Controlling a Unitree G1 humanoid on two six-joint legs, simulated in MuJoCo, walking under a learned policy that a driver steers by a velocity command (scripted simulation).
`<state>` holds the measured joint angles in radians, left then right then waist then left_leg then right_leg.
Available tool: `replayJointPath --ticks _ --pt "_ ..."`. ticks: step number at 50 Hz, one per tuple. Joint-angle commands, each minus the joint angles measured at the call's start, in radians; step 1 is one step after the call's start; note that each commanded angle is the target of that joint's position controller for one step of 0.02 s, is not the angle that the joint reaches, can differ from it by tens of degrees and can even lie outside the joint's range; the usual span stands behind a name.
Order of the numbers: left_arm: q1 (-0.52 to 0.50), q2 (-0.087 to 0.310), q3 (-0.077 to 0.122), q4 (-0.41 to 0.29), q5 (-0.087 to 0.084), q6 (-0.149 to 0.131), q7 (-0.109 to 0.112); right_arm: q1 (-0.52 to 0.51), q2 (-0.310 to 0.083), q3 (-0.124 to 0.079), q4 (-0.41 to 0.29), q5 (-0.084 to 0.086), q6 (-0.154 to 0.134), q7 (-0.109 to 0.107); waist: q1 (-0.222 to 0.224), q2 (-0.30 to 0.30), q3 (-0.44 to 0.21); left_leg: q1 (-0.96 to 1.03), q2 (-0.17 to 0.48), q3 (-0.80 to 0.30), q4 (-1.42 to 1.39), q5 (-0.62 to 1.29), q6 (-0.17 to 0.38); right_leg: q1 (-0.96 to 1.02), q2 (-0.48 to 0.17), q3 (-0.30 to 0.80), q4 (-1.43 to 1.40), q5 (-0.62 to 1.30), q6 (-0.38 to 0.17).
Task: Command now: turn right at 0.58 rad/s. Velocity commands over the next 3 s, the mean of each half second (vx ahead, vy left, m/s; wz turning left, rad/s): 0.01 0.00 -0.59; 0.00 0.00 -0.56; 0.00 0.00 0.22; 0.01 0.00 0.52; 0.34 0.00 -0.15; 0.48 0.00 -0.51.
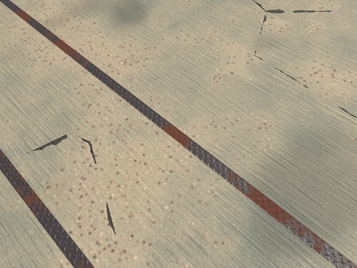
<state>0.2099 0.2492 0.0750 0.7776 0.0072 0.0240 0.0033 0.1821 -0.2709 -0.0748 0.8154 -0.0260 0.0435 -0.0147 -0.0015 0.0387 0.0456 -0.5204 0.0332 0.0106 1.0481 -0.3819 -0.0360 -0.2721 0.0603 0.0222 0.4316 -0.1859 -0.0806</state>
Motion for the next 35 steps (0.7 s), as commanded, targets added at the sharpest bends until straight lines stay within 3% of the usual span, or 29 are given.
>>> replayJointPath --ticks 1,9,11,13,14,15,16,17,18,19,20,22,27,32,34,35 --pt "0.037 0.156 0.036 -0.058 0.003 -0.013 0.003 0.01 -0.059 -0.011 -0.067 0.003 0.001 -0.006 0.01 -0.135 -0.108 -0.083 -0.002 -0.034 -0.051 0.0 -0.009 0.193 -0.252 0.28 -0.105 0.356 -0.175" --pt "0.035 0.193 0.049 -0.081 0.015 0.001 -0.012 -0.025 -0.064 0.001 -0.128 0.018 -0.011 -0.016 0.031 -0.157 -0.105 0.071 -0.055 -0.047 -0.27 -0.043 0.013 0.11 -0.229 0.406 -0.075 0.27 -0.172" --pt "0.013 0.196 0.051 -0.088 0.015 0.005 -0.017 -0.001 -0.067 0.003 -0.137 0.024 -0.018 -0.019 0.02 -0.166 -0.112 0.143 -0.074 -0.046 -0.351 -0.046 0.027 0.089 -0.216 0.443 -0.06 0.298 -0.15" --pt "-0.034 0.192 0.051 -0.098 0.005 0.011 -0.019 0.067 -0.059 0.007 -0.129 0.027 -0.028 -0.025 -0.026 -0.159 -0.114 0.284 -0.092 -0.036 -0.549 0.043 0.042 0.032 -0.171 0.451 -0.028 0.263 -0.096" --pt "-0.052 0.175 0.047 -0.106 -0.005 0.011 -0.015 0.111 -0.075 0.004 -0.122 0.02 -0.036 -0.032 -0.05 -0.132 -0.112 0.396 -0.054 -0.06 -0.697 0.123 0.052 -0.045 -0.125 0.431 0.009 0.152 -0.043" --pt "-0.024 0.108 0.031 -0.121 -0.01 0.008 -0.011 0.119 -0.161 -0.012 -0.131 0.003 -0.041 -0.042 -0.028 0.044 -0.112 0.485 0.166 -0.259 -0.818 0.047 0.1 -0.171 -0.027 0.316 0.169 -0.114 0.023" --pt "0.016 0.099 0.031 -0.127 -0.002 0.007 -0.004 0.027 -0.252 -0.028 -0.165 -0.001 -0.034 -0.037 0.008 0.237 -0.07 0.43 0.375 -0.504 -0.863 0.159 0.215 -0.32 0.143 0.087 0.371 -0.386 0.06" --pt "0.006 0.175 0.047 -0.118 0.034 0.01 -0.006 0.03 -0.204 -0.022 -0.174 -0.007 -0.032 -0.028 0.003 0.137 -0.057 0.337 0.393 -0.463 -0.832 0.257 0.281 -0.28 0.049 0.095 0.568 -0.391 0.069" --pt "0.017 0.182 0.056 -0.099 0.029 0.014 -0.016 -0.021 -0.133 -0.001 -0.184 0.002 -0.035 -0.024 0.035 0.067 -0.037 0.296 0.325 -0.362 -0.815 0.294 0.268 -0.25 0.035 0.104 0.643 -0.33 0.071" --pt "0.046 0.174 0.056 -0.079 0.024 0.022 -0.025 -0.072 -0.104 0.007 -0.195 0.004 -0.035 -0.02 0.06 0.049 -0.018 0.279 0.253 -0.25 -0.8 0.33 0.234 -0.239 0.029 0.089 0.703 -0.268 0.081" --pt "0.061 0.169 0.056 -0.074 0.021 0.029 -0.036 -0.09 -0.101 0.009 -0.202 0.004 -0.037 -0.024 0.066 0.085 -0.03 0.313 0.209 -0.181 -0.786 0.368 0.214 -0.254 0.025 0.073 0.745 -0.224 0.092" --pt "0.056 0.157 0.048 -0.074 0.012 0.036 -0.05 -0.055 -0.103 0.007 -0.203 0.002 -0.039 -0.027 0.036 0.098 -0.046 0.378 0.184 -0.105 -0.757 0.489 0.219 -0.282 0.018 0.04 0.752 -0.208 0.122" --pt "-0.042 0.125 0.028 -0.124 0.007 0.05 -0.057 0.063 -0.138 -0.01 -0.171 0.001 -0.04 -0.024 -0.034 0.11 -0.066 0.527 0.245 -0.075 -0.714 0.581 0.249 -0.301 -0.023 0.006 0.572 -0.246 0.147" --pt "-0.063 0.114 0.012 -0.161 -0.006 0.047 -0.063 0.042 -0.177 -0.025 -0.169 -0.004 -0.036 0.0 -0.036 0.158 -0.082 0.444 0.26 0.001 -0.664 0.606 0.228 -0.102 -0.034 -0.079 0.333 -0.284 0.105" --pt "-0.05 0.117 0.012 -0.168 -0.006 0.04 -0.06 0.041 -0.191 -0.029 -0.164 0.003 -0.033 0.007 -0.026 0.159 -0.091 0.431 0.27 0.014 -0.619 0.603 0.208 -0.043 -0.026 -0.101 0.225 -0.248 0.083" --pt "-0.021 0.111 0.011 -0.163 0.001 0.033 -0.056 0.027 -0.194 -0.03 -0.164 0.013 -0.029 0.008 0.002 0.137 -0.096 0.399 0.261 0.042 -0.568 0.566 0.178 0.024 -0.017 -0.11 0.112 -0.167 0.067"
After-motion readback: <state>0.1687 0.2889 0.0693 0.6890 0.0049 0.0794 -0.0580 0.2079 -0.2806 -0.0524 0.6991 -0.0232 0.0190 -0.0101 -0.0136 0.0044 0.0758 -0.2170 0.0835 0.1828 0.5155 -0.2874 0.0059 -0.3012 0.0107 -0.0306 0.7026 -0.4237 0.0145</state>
